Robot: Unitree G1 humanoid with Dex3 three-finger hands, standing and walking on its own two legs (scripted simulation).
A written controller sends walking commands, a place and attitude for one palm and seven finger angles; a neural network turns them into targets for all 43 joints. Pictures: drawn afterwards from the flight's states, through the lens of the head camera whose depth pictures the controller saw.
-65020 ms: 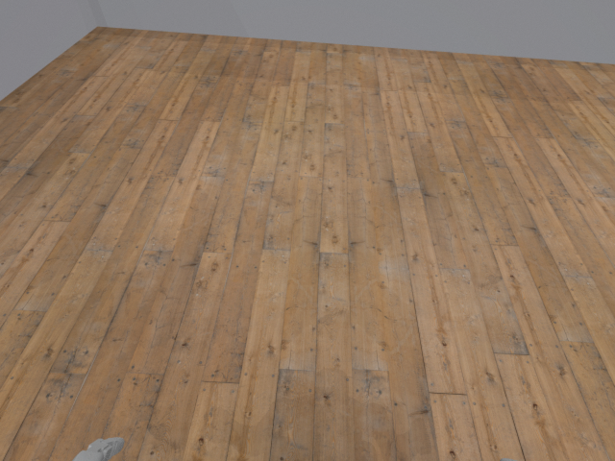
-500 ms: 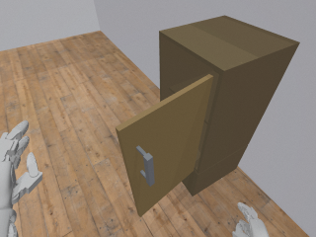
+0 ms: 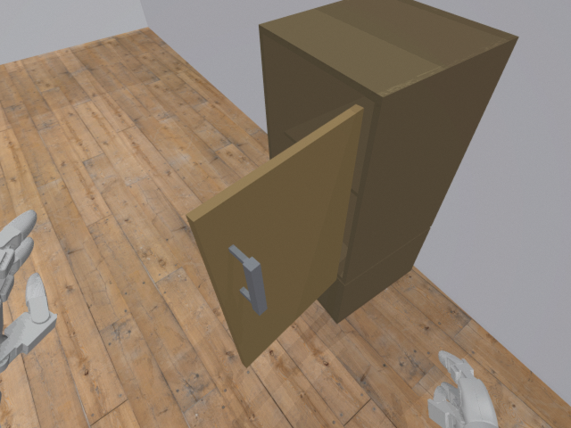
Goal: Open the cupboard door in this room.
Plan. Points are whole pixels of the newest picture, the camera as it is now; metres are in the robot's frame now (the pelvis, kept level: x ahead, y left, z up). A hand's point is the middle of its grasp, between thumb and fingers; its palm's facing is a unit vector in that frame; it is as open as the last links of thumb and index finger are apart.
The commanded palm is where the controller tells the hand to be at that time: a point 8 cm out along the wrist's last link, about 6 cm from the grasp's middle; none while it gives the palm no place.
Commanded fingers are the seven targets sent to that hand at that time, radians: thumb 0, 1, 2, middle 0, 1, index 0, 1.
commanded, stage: step back with the hand held close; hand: left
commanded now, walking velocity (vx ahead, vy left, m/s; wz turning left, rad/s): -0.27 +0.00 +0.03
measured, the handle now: (248, 281) +0.35 +0.09 -0.03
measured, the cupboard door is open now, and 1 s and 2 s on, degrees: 100 100 100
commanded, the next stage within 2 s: stop stepping back and stand still in 0.74 s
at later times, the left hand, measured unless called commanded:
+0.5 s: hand out of the picture +0.08 +0.30 +0.16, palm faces +0.49 -0.71 -0.51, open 7.4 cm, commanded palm +0.01 +0.33 +0.17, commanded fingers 0.00 0.90 0.90 -0.20 -0.30 -0.20 -0.30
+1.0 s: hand out of the picture -0.02 +0.26 +0.16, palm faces +0.39 -0.80 -0.45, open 7.4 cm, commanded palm -0.09 +0.30 +0.17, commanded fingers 0.00 0.90 0.90 -0.20 -0.30 -0.20 -0.30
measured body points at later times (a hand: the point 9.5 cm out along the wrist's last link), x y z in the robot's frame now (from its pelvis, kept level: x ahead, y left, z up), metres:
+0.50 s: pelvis -0.09 +0.01 -0.01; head -0.08 +0.03 +0.43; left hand +0.05 +0.33 +0.18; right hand +0.09 -0.21 -0.10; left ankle +0.02 +0.12 -0.74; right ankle -0.09 -0.10 -0.74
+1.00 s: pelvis -0.22 +0.00 -0.01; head -0.21 +0.03 +0.44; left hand -0.05 +0.30 +0.19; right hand -0.03 -0.21 -0.07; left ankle -0.11 +0.11 -0.74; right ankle -0.31 -0.11 -0.71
